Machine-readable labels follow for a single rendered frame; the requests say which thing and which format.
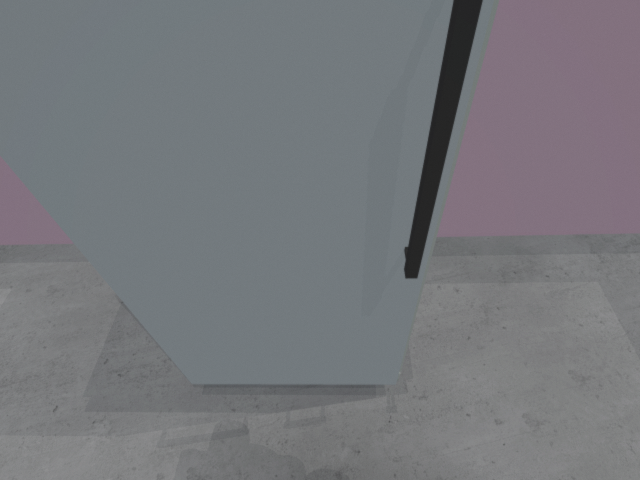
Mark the fridge door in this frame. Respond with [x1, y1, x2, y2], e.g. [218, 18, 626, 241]
[0, 0, 494, 385]

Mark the handle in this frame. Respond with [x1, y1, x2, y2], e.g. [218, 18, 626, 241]
[404, 0, 483, 278]

